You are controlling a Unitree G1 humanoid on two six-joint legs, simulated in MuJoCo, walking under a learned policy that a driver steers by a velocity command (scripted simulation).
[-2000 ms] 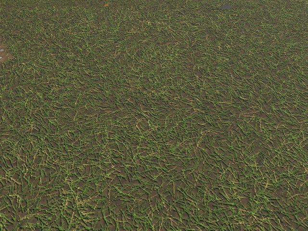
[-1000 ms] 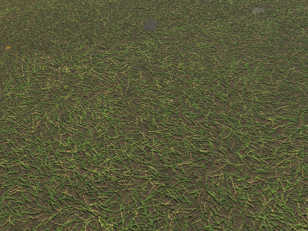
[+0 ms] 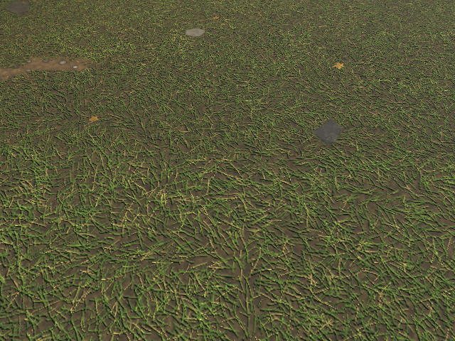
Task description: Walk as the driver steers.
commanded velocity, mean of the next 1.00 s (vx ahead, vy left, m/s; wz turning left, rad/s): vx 0.50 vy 0.00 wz -0.07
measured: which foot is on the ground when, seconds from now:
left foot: up 0.00-0.30, down 0.32-0.88, up 0.90-1.00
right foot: down 0.00-0.32, up 0.34-0.82, down 0.84-1.00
